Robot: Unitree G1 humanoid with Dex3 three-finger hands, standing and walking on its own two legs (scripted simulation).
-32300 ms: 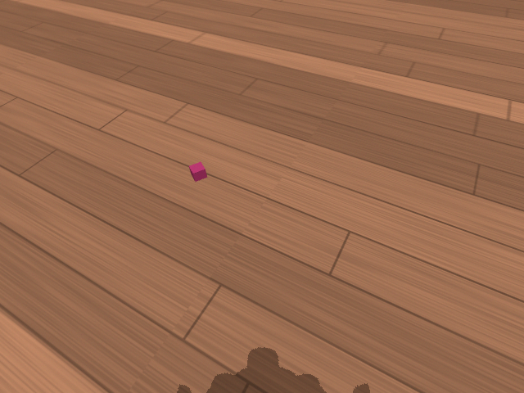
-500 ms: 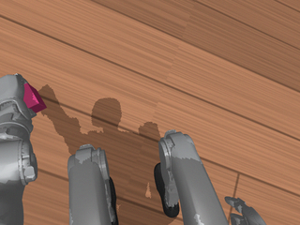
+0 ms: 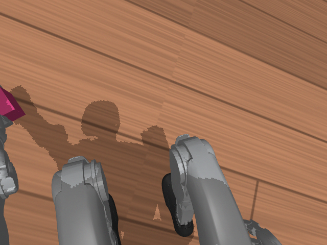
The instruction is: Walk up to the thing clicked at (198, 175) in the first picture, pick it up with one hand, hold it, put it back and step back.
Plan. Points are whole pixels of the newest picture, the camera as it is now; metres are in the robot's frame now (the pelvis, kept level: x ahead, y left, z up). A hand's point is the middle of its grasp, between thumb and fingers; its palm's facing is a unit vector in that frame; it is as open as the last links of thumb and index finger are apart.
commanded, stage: lower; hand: left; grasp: from above
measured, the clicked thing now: out of the picture +0.47 +0.34 -0.19
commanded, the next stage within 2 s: rest in 0.36 s
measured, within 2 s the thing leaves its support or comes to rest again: rests again in 1.72 s
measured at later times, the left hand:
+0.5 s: hand (5, 113) +0.46 +0.34 -0.22, palm faces -0.36 -0.23 -0.90, open 9.3 cm
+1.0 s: hand (14, 114) +0.46 +0.34 -0.25, palm faces -0.37 -0.24 -0.90, open 9.3 cm
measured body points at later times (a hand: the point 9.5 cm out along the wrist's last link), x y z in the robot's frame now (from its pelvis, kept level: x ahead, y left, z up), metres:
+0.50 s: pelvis +0.00 +0.00 -0.02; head +0.27 +0.08 +0.33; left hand +0.48 +0.35 -0.17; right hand +0.04 -0.27 -0.11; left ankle +0.07 +0.12 -0.30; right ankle +0.10 -0.11 -0.30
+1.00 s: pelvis +0.00 +0.01 -0.03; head +0.28 +0.10 +0.31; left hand +0.48 +0.34 -0.20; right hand +0.03 -0.25 -0.10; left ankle +0.07 +0.12 -0.30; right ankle +0.10 -0.11 -0.30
